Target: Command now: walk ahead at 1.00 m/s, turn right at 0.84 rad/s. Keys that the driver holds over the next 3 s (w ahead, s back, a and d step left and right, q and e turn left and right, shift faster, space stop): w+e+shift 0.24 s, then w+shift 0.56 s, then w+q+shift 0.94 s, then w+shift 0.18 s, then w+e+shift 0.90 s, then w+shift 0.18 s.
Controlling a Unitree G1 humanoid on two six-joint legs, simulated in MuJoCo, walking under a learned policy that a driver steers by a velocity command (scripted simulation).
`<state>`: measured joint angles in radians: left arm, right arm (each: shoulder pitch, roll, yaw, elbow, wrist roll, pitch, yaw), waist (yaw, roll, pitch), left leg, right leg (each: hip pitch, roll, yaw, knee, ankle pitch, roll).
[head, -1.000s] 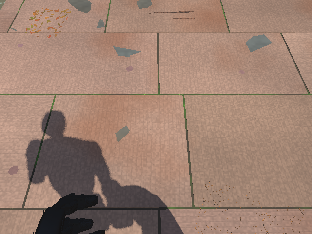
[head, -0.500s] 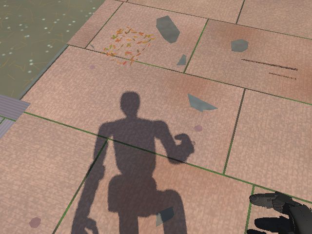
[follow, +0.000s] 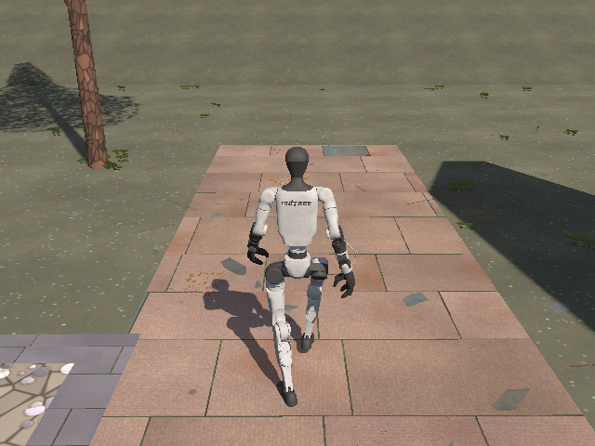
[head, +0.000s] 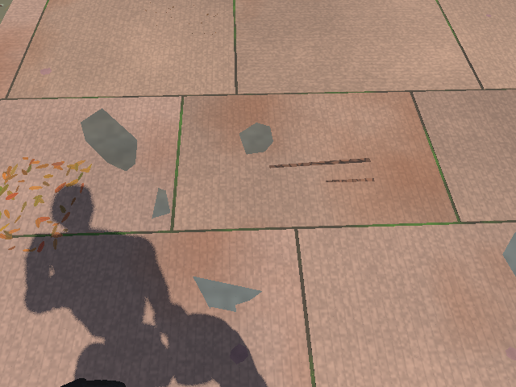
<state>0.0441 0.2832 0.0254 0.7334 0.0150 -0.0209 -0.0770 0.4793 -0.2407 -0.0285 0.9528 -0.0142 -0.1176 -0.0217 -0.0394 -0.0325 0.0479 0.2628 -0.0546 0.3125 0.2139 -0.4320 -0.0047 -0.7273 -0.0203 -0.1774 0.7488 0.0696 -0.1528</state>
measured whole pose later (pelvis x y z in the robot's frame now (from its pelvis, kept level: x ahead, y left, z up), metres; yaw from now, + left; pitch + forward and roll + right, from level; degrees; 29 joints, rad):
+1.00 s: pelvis +0.92 -0.18 +0.00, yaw -21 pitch +2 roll +0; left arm 0.04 0.25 -0.01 0.69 0.06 -0.08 -0.01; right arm 0.49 -0.24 -0.02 0.93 0.01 -0.08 0.00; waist -0.08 0.01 0.03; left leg -0.13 -0.01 -0.04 1.10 -0.35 0.10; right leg -0.49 0.01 -0.09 0.64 -0.19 -0.07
